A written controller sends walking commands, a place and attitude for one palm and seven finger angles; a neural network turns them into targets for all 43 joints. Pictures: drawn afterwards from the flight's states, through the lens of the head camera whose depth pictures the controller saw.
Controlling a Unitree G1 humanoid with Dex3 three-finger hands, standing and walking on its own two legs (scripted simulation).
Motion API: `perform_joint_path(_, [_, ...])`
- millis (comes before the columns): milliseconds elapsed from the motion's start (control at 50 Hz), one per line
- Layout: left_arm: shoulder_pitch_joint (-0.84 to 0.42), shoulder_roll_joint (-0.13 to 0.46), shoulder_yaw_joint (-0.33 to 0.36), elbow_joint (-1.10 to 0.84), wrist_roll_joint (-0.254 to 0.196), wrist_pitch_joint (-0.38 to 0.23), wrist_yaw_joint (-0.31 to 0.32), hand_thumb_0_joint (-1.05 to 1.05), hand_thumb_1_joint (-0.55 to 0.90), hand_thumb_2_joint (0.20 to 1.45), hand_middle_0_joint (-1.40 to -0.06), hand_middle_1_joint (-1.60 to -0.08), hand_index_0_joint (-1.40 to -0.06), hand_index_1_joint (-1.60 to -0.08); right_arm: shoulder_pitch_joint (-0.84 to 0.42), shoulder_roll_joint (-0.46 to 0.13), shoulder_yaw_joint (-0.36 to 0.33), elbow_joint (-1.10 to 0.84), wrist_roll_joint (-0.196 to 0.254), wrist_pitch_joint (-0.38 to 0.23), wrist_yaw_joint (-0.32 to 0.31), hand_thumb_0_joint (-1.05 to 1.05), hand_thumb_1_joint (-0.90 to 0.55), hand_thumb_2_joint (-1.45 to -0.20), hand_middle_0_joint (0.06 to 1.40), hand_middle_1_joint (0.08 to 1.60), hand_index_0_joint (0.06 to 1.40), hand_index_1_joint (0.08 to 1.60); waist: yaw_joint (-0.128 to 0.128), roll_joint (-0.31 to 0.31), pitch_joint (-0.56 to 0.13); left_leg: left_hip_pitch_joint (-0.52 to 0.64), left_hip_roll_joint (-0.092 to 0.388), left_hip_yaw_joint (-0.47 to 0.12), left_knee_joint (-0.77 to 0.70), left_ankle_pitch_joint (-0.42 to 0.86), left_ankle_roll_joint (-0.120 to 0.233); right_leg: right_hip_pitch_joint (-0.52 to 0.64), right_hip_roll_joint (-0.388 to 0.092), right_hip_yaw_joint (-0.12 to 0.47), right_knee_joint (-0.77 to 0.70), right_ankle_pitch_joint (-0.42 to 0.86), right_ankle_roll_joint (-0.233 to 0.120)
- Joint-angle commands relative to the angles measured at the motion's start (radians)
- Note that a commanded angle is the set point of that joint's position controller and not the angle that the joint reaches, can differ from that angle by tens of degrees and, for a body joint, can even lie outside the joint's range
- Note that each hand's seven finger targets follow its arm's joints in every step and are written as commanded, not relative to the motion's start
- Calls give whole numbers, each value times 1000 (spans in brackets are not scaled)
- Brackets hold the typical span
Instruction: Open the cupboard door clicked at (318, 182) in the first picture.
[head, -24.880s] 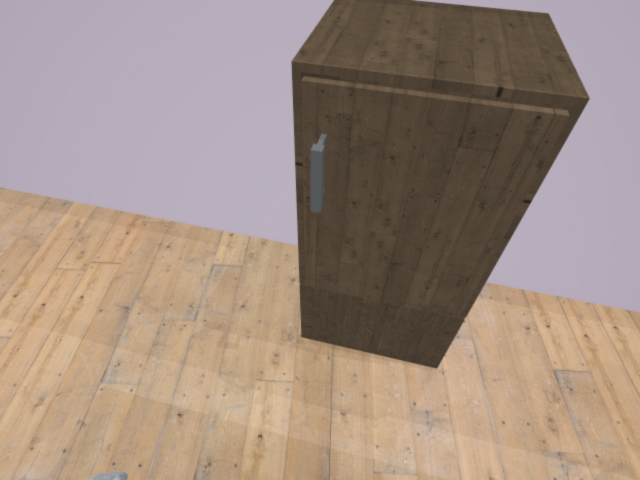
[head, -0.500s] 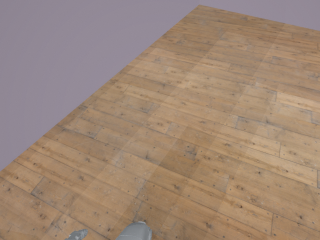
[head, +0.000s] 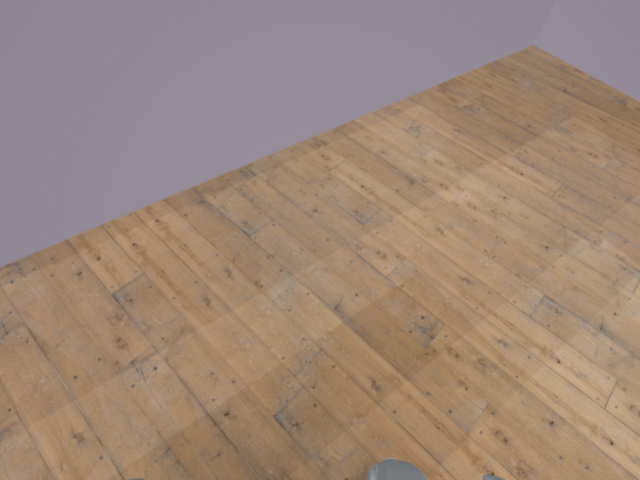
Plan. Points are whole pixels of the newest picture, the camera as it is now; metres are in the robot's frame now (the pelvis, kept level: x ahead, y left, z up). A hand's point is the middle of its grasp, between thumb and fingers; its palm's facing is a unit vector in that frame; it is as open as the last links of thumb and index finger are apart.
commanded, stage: turn to face it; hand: left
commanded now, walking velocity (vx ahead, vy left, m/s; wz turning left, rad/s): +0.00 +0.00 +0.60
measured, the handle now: out of the picture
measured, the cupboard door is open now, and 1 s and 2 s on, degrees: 39 39 39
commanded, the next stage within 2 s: take the last steps up to it in 1.96 s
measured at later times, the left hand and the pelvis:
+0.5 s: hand out of the picture +0.00 +0.18 -0.17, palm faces +0.34 -0.92 -0.20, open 7.4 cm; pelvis +0.00 -0.02 +0.00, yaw +19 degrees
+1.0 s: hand out of the picture +0.01 +0.20 -0.15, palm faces +0.56 -0.78 -0.29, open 7.4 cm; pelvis +0.02 -0.04 +0.00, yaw +36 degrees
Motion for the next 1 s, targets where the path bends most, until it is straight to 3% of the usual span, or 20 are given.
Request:
perform_joint_path(0, [-28,50,1,-104,-1,-40,5,0,900,900,-200,-300,-200,-300,32,-218,-58,-57,1,-11,-16,0,-900,-900,200,300,200,300,-37,171,-121,132,237,-242,-168,387,139,10,35,10,-154,-5,1])
perform_joint_path(60, [-1,44,-2,-110,-6,-44,9,0,900,900,-200,-300,-200,-300,10,-224,-64,-68,0,-2,-13,0,-900,-900,200,300,200,300,-26,212,-125,61,220,-294,-144,377,134,141,75,-8,-322,8,-11])
perform_joint_path(120, [113,80,12,-89,-4,-64,15,0,900,900,-200,-300,-200,-300,-39,-195,-67,-89,12,3,-8,0,-900,-900,200,300,200,300,35,147,-144,-101,137,-279,-31,219,64,405,54,3,-639,205,-28])
perform_joint_path(160, [133,216,29,-95,17,-74,27,0,900,900,-200,-300,-200,-300,-43,-111,-57,-124,18,0,5,0,-900,-900,200,300,200,300,59,-279,-127,-341,-72,-39,431,-357,-55,465,-387,399,-801,334,-209])
perform_joint_path(200, [42,155,20,-117,7,-73,37,0,900,900,-200,-300,-200,-300,-25,-139,-67,-96,13,22,8,0,-900,-900,200,300,200,300,6,-216,-104,-322,10,-91,696,-272,-55,341,-339,313,-773,336,-240])
perform_joint_path(260, [-25,98,-2,-135,6,-78,32,0,900,900,-200,-300,-200,-300,-13,-103,-51,-60,12,31,26,0,-900,-900,200,300,200,300,-32,-169,-74,-293,40,-30,692,-137,-84,319,-218,53,-722,488,-190])
perform_joint_path(400, [88,156,23,-87,17,-76,28,0,900,900,-200,-300,-200,-300,-99,-65,-30,-81,21,17,31,0,-900,-900,200,300,200,300,35,-167,-108,-176,27,75,261,-207,-82,453,-265,-21,-631,669,-201])
perform_joint_path(460, [78,172,35,-84,8,-70,20,0,900,900,-200,-300,-200,-300,-22,-88,-34,-68,20,4,26,0,-900,-900,200,300,200,300,-4,-155,-146,-9,7,104,31,-52,-62,398,-258,-84,-518,629,-145])
perform_joint_path(480, [67,158,34,-90,1,-65,16,0,900,900,-200,-300,-200,-300,40,-124,-43,-52,16,-2,26,0,-900,-900,200,300,200,300,-42,-65,-178,135,25,72,-95,81,-46,310,-240,-122,-405,534,-101])
perform_joint_path(500, [75,99,26,-116,-4,-57,10,0,900,900,-200,-300,-200,-300,89,-230,-68,-55,7,-10,22,0,-900,-900,200,300,200,300,-69,218,-217,308,254,-234,-147,334,45,65,-121,-167,-187,156,-28])
perform_joint_path(520, [-1,44,-1,-167,-2,-52,10,0,900,900,-200,-300,-200,-300,171,-312,-87,-38,5,-4,9,0,-900,-900,200,300,200,300,-122,380,-204,320,449,-458,-164,676,198,-112,-30,-99,-18,-286,5])
perform_joint_path(540, [-70,67,2,-176,7,-40,19,0,900,900,-200,-300,-200,-300,207,-293,-82,-19,2,-4,-2,0,-900,-900,200,300,200,300,-137,266,-202,271,432,-436,-160,560,222,-125,-31,-2,75,-236,-10])
perform_joint_path(560, [-84,47,6,-161,2,-40,19,0,900,900,-200,-300,-200,-300,161,-276,-80,-30,1,-7,-17,0,-900,-900,200,300,200,300,-111,291,-181,232,376,-406,-163,493,206,-150,-27,28,112,-167,-9])
perform_joint_path(600, [-51,58,8,-120,3,-39,7,0,900,900,-200,-300,-200,-300,50,-220,-60,-59,2,-12,-23,0,-900,-900,200,300,200,300,-55,222,-128,149,286,-280,-172,452,149,-111,-26,45,116,-27,-2])
perform_joint_path(660, [-25,53,6,-102,-1,-40,5,0,900,900,-200,-300,-200,-300,50,-206,-52,-54,6,-22,-23,0,-900,-900,200,300,200,300,-35,185,-148,199,239,-223,-149,573,133,-75,3,35,26,10,8])
perform_joint_path(800, [-44,50,-2,-128,-6,-42,8,0,900,900,-200,-300,-200,-300,33,-218,-62,-61,0,-5,-15,0,-900,-900,200,300,200,300,-35,227,-123,100,208,-308,-144,447,133,93,72,6,-266,8,-3])
perform_joint_path(860, [38,57,3,-112,-10,-55,14,0,900,900,-200,-300,-200,-300,-15,-212,-70,-76,6,1,-14,0,-900,-900,200,300,200,300,10,191,-138,-5,172,-342,-81,388,106,291,98,-11,-496,138,-18])
perform_joint_path(880, [82,83,9,-103,-8,-66,18,0,900,900,-200,-300,-200,-300,-17,-192,-68,-82,14,1,-11,0,-900,-900,200,300,200,300,32,128,-149,-84,129,-320,-16,280,64,419,57,19,-650,231,-25])
perform_joint_path(920, [112,217,28,-105,16,-76,29,0,900,900,-200,-300,-200,-300,-8,-113,-60,-111,21,-2,2,0,-900,-900,200,300,200,300,50,-255,-148,-327,-84,-59,425,-366,-58,510,-390,396,-783,405,-208])
perform_joint_path(980, [-27,118,2,-134,3,-76,33,0,900,900,-200,-300,-200,-300,2,-132,-64,-62,10,26,14,0,-900,-900,200,300,200,300,-23,-185,-63,-313,22,-84,746,-194,-68,321,-267,200,-757,389,-222])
